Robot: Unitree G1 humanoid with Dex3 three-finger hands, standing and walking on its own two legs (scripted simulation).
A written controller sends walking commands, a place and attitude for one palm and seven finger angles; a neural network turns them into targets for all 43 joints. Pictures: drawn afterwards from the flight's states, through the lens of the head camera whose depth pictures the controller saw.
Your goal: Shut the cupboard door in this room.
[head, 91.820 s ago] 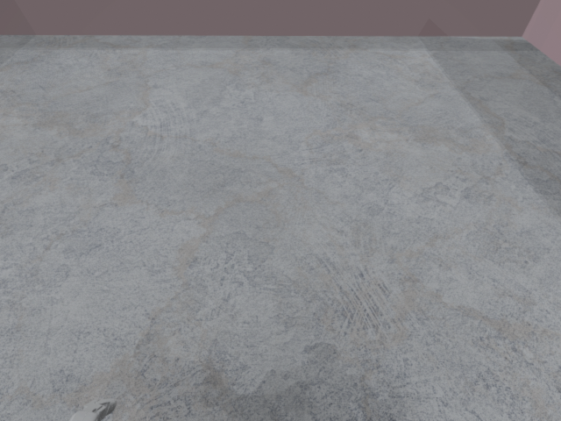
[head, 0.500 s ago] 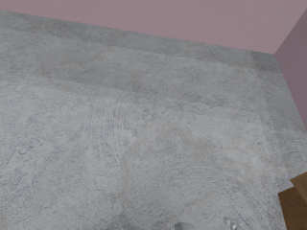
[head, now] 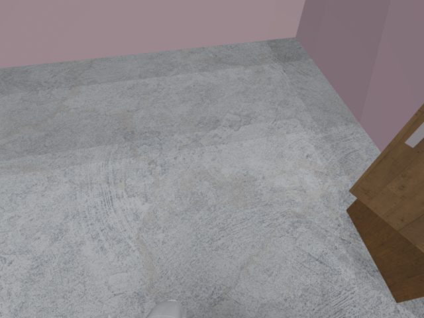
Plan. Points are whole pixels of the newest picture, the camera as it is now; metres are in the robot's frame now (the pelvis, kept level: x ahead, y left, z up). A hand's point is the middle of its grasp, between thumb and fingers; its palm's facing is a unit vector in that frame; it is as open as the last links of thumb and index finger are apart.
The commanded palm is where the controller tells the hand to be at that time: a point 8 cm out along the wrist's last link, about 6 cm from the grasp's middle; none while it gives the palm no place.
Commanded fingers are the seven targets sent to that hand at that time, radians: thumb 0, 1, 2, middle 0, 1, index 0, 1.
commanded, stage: turn to face it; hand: left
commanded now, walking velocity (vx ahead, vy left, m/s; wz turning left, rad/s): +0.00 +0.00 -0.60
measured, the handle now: out of the picture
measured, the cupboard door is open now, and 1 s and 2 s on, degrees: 26 26 26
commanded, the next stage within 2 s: take the last steps up to it in 1.32 s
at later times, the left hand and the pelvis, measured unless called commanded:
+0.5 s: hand (132, 303) +0.16 +0.19 -0.16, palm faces -0.30 -0.92 -0.26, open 7.3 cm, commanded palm none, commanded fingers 0.00 0.90 0.90 -0.20 -0.30 -0.20 -0.30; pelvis +0.00 +0.01 -0.01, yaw -20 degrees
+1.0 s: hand (155, 303) +0.17 +0.14 -0.17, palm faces -0.51 -0.84 -0.22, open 7.3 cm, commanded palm none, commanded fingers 0.00 0.90 0.90 -0.20 -0.30 -0.20 -0.30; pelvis +0.01 +0.01 -0.01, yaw -35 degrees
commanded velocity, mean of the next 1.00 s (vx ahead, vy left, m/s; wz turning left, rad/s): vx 0.00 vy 0.00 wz -0.59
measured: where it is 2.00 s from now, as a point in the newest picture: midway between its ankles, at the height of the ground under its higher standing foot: outside the picture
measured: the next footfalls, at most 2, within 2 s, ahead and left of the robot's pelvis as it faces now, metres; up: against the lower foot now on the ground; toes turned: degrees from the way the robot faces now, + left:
left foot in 0.12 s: +0.07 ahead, +0.14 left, +0.00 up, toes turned -3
right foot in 0.54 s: -0.01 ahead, -0.11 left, +0.00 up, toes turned -26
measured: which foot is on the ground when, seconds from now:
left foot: up 0.00-0.10, down 0.12-0.54, up 0.56-0.98, down 1.00-1.00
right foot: down 0.00-0.12, up 0.14-0.52, down 0.54-1.00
